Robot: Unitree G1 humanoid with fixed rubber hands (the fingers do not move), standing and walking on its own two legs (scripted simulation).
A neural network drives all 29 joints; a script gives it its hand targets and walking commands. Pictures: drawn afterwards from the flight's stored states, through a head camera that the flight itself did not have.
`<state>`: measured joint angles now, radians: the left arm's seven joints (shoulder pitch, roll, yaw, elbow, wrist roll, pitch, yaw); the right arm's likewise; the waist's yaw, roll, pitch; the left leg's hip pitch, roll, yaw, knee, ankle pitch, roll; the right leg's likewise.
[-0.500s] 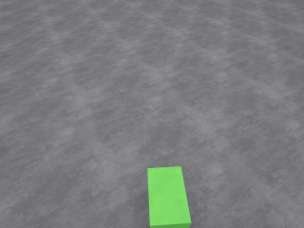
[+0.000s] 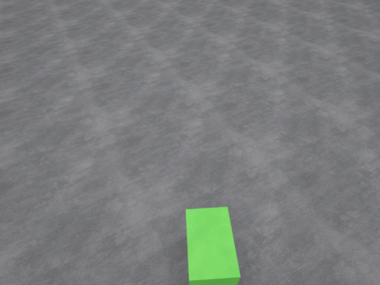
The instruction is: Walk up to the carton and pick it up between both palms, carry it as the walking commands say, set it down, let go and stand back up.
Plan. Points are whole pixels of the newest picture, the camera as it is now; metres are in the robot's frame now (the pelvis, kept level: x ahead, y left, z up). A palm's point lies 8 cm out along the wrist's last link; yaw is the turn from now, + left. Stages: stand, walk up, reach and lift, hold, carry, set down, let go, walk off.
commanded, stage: stand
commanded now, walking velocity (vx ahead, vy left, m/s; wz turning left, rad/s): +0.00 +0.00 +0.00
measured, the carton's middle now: (208, 251) +0.42 -0.05 -0.63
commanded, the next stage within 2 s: reach and lift in 0.20 s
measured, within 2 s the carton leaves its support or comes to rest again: neither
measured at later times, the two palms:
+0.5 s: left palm out of the picture +0.16 +0.22 -0.13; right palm out of the picture +0.14 -0.23 -0.13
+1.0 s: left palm out of the picture +0.17 +0.20 -0.18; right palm out of the picture +0.16 -0.22 -0.19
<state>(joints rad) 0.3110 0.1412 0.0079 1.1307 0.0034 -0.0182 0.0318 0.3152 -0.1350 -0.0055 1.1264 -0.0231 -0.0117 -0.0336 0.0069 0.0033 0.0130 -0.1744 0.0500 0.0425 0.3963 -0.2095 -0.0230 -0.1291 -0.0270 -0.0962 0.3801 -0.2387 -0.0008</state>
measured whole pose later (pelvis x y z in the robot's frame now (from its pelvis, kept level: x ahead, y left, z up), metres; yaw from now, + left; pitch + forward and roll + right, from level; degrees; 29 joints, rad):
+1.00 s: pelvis -0.08 +0.00 -0.08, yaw -1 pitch +15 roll +1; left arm -0.15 0.13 0.10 0.40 -0.02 0.51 0.02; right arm -0.19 -0.22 -0.09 0.47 0.03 0.48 0.06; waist 0.00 0.02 0.06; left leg -0.93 0.06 0.04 1.00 -0.34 -0.01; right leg -0.92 -0.05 -0.05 1.04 -0.39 -0.01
